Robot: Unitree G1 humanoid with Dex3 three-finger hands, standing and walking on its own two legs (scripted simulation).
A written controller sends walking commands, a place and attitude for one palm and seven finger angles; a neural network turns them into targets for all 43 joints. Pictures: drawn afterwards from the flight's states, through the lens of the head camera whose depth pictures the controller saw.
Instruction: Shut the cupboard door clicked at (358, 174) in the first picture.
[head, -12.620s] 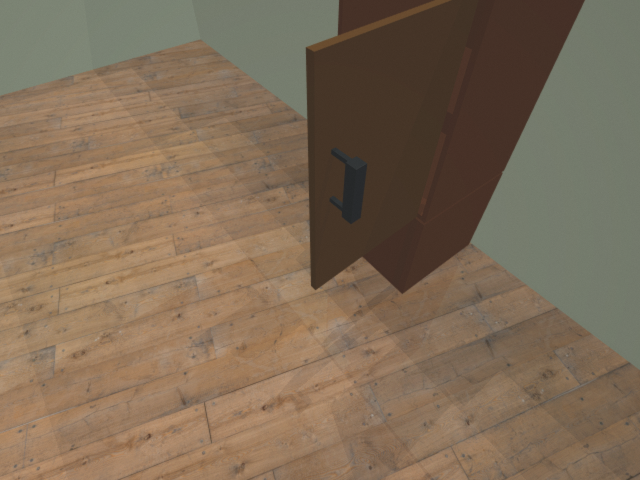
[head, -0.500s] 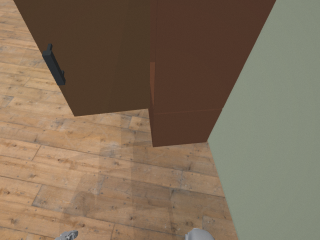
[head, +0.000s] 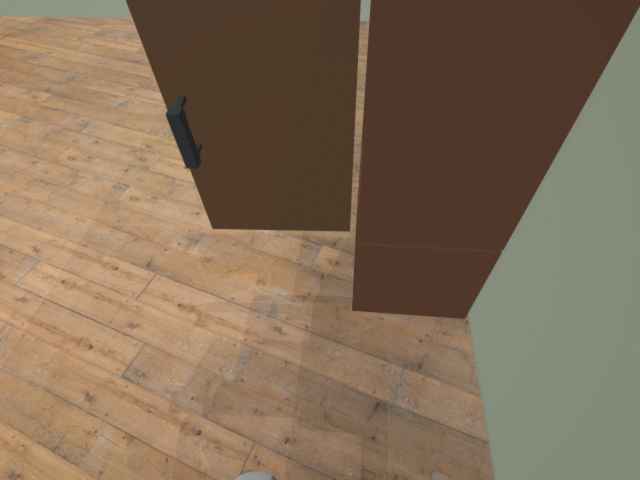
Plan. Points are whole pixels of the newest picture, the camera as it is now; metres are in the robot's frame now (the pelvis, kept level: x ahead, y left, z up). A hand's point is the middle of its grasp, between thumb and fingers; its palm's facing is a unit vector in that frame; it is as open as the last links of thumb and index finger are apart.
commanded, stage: take the last steps up to it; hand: left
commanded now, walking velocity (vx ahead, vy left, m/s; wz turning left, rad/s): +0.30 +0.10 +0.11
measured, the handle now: (187, 132) +0.73 +0.34 -0.01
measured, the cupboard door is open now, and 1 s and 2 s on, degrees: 93 93 93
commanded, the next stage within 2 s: come to a stop and stand still in 0.60 s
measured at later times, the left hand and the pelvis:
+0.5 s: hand (162, 464) +0.16 +0.26 -0.18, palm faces +0.05 -0.98 -0.18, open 7.4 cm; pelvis +0.11 +0.07 -0.01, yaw +1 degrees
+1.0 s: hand (192, 382) +0.28 +0.25 -0.18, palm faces +0.07 -0.97 -0.22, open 7.2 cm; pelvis +0.24 +0.07 -0.01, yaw +1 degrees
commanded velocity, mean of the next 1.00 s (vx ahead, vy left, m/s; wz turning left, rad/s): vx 0.08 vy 0.05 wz -0.01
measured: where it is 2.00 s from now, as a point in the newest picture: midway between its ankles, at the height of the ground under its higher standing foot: outside the picture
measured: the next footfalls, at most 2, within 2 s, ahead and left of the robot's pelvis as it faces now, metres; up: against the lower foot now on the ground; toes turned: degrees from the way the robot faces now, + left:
left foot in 0.20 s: +0.05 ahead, +0.16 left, +0.00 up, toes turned +7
right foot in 0.62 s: +0.29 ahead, -0.03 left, +0.00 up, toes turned -6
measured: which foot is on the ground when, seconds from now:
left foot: up 0.00-0.18, down 0.20-0.64, up 0.66-1.00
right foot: down 0.00-0.20, up 0.22-0.60, down 0.62-1.00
